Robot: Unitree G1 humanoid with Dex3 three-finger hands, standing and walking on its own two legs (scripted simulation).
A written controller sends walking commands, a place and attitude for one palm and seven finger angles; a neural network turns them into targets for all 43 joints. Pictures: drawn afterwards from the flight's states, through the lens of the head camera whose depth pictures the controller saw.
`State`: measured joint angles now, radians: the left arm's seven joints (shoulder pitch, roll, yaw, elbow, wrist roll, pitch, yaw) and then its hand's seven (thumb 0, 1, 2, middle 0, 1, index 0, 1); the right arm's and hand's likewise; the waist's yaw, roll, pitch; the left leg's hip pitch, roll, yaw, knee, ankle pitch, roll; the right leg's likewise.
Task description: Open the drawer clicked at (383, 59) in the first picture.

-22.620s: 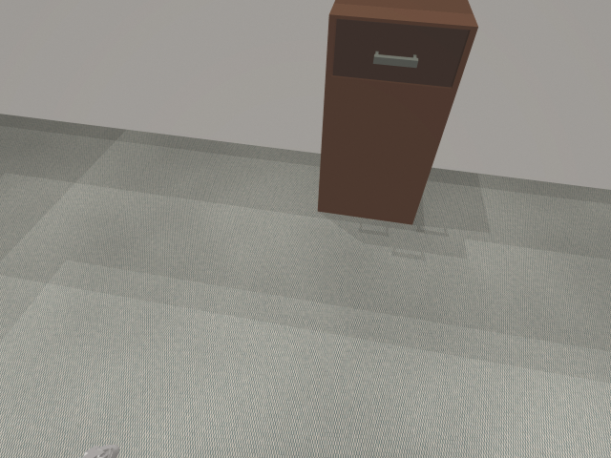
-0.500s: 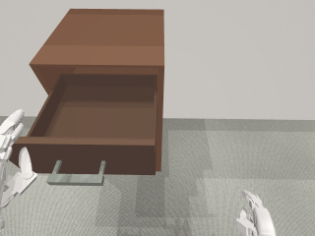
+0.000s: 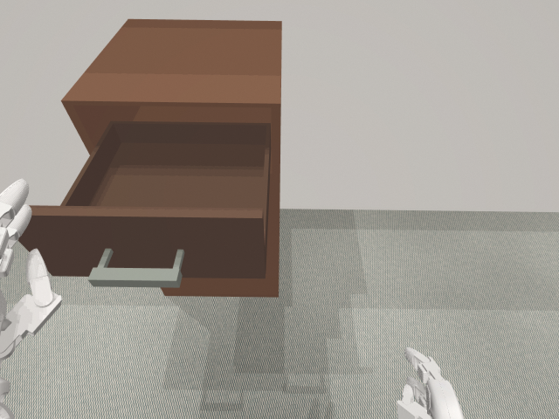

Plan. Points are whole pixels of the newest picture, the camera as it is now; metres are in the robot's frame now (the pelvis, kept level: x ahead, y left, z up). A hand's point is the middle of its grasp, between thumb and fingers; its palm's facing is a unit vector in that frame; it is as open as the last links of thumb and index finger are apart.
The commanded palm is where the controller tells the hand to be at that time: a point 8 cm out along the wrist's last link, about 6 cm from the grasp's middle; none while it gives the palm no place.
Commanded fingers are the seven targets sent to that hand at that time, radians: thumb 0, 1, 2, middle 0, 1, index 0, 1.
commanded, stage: step back with the hand held close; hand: left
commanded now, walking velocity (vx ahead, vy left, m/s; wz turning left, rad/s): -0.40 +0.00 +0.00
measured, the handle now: (140, 266) +0.34 +0.25 +0.00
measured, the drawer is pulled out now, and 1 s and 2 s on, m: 0.30 0.30 0.30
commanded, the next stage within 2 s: stop stepping back and stand still in 0.34 s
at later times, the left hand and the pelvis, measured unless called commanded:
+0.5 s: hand out of the picture +0.07 +0.23 +0.18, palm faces +0.41 -0.80 -0.45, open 7.4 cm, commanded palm +0.00 +0.27 +0.19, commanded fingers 0.00 0.90 0.90 -0.20 -0.30 -0.20 -0.30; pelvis -0.12 -0.01 -0.01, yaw +1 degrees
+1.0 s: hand out of the picture -0.01 +0.24 +0.17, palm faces +0.43 -0.81 -0.40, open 7.4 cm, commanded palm -0.07 +0.28 +0.19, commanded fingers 0.00 0.90 0.90 -0.20 -0.30 -0.20 -0.30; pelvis -0.19 -0.01 +0.00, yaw +3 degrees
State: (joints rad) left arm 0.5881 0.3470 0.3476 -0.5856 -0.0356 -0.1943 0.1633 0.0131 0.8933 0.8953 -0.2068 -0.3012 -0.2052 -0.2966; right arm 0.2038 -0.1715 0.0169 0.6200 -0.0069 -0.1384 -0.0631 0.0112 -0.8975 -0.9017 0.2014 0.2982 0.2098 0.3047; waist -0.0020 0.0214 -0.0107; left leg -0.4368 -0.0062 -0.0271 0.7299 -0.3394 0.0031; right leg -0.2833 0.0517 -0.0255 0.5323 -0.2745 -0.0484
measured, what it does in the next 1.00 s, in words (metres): walks backwards: left foot, then right foot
